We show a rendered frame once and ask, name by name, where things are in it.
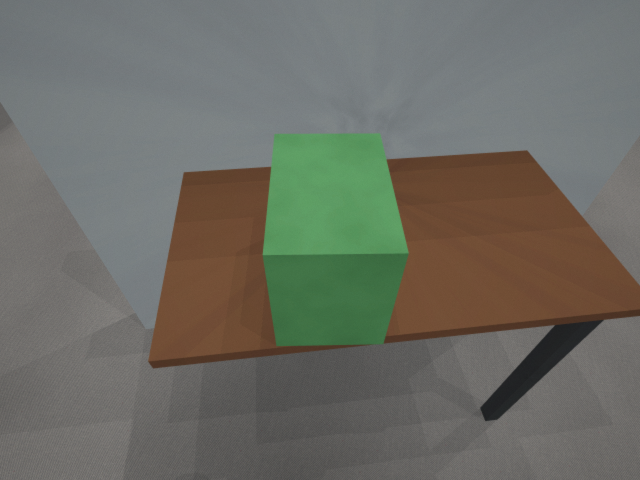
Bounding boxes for table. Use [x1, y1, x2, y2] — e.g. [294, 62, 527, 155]
[148, 150, 640, 421]

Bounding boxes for carton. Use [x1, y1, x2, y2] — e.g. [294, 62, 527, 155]
[263, 133, 409, 346]

